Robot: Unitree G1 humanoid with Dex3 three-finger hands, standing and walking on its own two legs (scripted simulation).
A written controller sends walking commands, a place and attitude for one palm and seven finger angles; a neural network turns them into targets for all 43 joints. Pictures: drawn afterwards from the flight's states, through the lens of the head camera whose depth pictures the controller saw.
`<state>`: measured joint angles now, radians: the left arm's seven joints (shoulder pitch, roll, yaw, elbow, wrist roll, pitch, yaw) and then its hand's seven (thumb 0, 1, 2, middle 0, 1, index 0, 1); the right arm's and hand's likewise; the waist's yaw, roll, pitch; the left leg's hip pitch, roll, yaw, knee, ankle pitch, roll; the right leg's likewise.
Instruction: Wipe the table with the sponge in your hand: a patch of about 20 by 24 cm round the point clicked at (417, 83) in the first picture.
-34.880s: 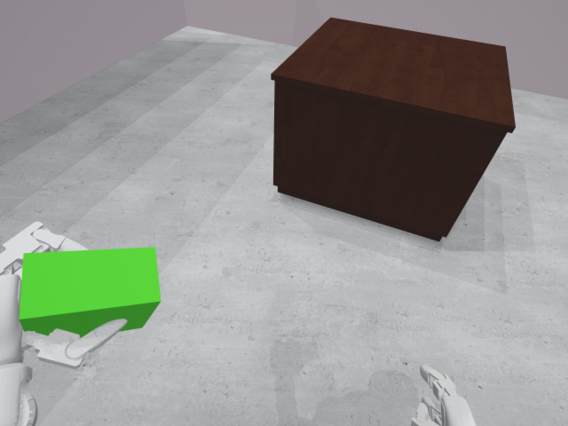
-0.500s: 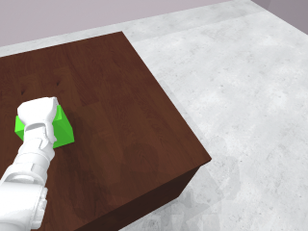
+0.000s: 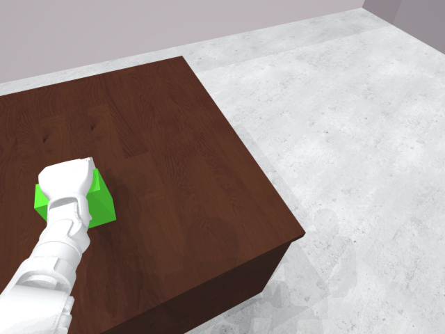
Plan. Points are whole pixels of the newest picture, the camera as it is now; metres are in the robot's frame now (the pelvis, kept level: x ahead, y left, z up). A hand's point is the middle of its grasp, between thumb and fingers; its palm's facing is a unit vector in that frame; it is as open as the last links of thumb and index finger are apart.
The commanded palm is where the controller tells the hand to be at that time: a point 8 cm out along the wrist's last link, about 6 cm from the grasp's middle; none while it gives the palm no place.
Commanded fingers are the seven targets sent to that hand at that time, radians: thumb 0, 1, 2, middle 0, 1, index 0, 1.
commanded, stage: wipe back along the first lane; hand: left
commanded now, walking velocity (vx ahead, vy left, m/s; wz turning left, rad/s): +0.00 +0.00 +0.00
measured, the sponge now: (82, 208) +0.36 +0.32 -0.05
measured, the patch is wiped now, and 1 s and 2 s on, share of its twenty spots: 1.00 1.00 1.00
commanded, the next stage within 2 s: lift the sponge slowly off the table in 1.34 s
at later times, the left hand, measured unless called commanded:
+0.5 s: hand (82, 221) +0.31 +0.29 +0.00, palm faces -0.04 -0.03 -1.00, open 9.7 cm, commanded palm +0.27 +0.26 +0.02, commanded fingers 0.00 0.10 1.30 -1.20 -1.60 -1.20 -1.60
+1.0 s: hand (87, 241) +0.27 +0.27 +0.00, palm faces -0.05 -0.04 -1.00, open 9.7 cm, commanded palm +0.22 +0.25 +0.02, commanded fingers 0.00 0.10 1.30 -1.20 -1.60 -1.20 -1.60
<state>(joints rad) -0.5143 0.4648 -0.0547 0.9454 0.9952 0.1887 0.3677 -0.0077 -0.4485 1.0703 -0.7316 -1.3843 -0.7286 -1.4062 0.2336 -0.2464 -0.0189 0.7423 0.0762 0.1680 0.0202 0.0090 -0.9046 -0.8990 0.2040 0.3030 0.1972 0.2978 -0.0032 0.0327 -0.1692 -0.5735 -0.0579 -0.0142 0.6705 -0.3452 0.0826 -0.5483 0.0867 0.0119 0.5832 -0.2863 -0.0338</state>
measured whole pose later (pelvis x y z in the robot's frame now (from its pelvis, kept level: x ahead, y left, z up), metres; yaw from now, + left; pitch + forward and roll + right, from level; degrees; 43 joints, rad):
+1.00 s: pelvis +0.00 -0.01 +0.01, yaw +0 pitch +8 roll -1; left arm -0.06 0.34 -0.15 0.43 0.99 0.36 0.35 0.02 -0.43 1.06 -0.71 -1.40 -0.71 -1.42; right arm 0.13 -0.25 -0.01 0.68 0.09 0.15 0.00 0.01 -0.90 -0.90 0.20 0.30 0.20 0.30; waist 0.06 0.05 -0.16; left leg -0.41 -0.06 0.00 0.61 -0.34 0.07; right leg -0.41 0.09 0.03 0.57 -0.30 -0.05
